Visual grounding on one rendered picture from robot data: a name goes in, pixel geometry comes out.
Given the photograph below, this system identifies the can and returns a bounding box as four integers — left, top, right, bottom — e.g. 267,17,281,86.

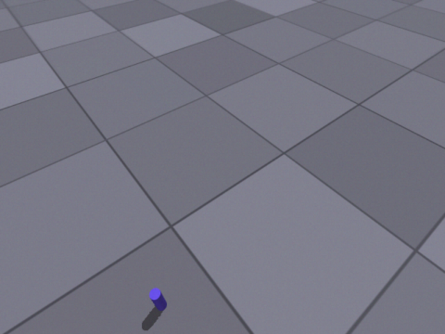
149,288,167,311

